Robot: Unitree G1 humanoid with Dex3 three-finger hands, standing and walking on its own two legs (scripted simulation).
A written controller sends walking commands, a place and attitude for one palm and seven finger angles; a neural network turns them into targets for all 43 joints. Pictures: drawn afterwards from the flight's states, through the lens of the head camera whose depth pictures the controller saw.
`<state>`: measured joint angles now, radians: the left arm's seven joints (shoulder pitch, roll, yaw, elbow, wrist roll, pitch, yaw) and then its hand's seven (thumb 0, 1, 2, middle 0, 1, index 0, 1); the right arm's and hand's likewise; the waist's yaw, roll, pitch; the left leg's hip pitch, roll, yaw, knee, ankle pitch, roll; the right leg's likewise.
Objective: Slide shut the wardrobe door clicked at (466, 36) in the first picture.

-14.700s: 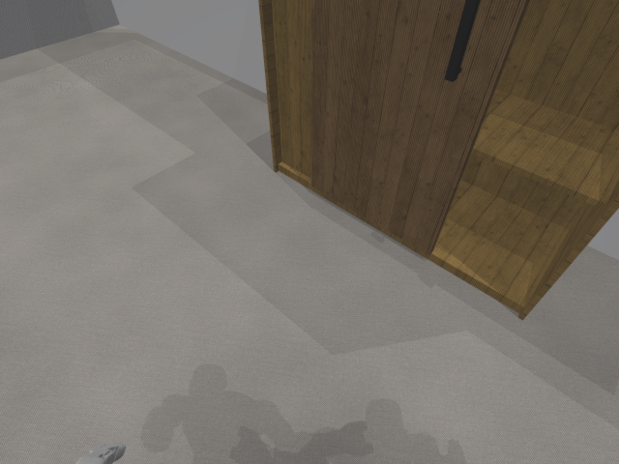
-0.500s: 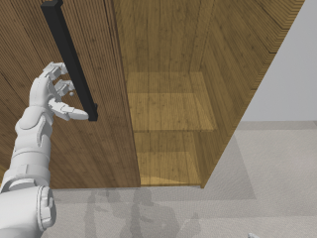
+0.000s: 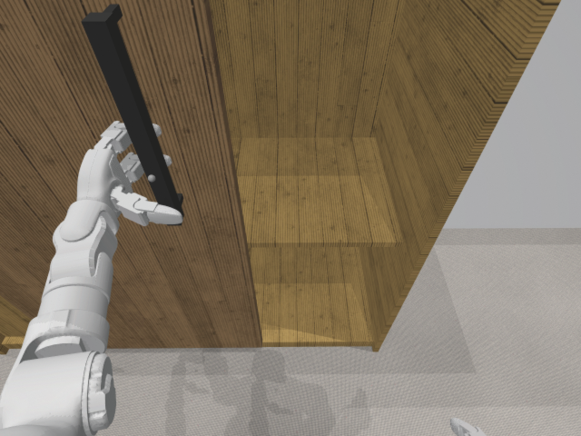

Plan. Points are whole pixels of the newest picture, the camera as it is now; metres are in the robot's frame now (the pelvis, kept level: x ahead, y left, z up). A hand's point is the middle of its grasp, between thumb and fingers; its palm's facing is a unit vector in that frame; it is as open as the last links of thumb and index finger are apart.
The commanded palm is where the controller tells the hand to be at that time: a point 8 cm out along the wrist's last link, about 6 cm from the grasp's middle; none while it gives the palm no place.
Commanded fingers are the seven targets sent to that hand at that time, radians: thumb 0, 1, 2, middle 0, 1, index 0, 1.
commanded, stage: slide the fingers in behind the handle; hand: left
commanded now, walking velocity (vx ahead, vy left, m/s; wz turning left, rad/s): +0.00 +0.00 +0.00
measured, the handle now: (150, 135) +0.48 +0.20 +0.17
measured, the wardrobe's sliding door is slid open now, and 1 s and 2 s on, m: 0.38 0.38 0.38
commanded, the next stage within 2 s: grip the handle and tug to test in 0.72 s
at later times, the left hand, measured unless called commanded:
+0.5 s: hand (160, 177) +0.42 +0.18 +0.15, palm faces +0.02 -1.00 -0.01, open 14.0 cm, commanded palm +0.39 +0.24 +0.14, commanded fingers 0.00 -0.50 0.30 -0.30 -1.20 -0.30 -1.20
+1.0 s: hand (161, 177) +0.42 +0.18 +0.15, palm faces +0.02 -1.00 +0.00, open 13.3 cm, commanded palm +0.40 +0.24 +0.14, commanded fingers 0.00 -0.03 0.50 -0.35 -1.27 -0.35 -1.27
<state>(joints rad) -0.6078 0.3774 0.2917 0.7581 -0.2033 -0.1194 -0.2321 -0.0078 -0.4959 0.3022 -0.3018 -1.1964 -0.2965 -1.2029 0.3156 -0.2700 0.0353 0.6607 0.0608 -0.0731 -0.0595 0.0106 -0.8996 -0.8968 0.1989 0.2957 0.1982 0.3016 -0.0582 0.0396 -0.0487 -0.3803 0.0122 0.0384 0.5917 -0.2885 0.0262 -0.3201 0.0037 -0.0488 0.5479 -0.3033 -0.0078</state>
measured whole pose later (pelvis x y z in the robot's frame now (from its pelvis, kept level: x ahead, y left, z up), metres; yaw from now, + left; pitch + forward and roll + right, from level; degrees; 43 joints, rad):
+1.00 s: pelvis +0.00 +0.00 +0.00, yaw +0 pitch +4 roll -1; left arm -0.61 0.36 0.28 0.77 -0.20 -0.11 -0.21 -0.01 -0.38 0.35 -0.31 -1.21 -0.30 -1.22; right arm 0.31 -0.27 0.03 0.67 0.06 -0.07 -0.06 0.01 -0.90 -0.90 0.20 0.30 0.20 0.30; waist -0.06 0.04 -0.05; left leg -0.37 0.01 0.04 0.59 -0.29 0.02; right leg -0.31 0.01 -0.04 0.55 -0.30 -0.01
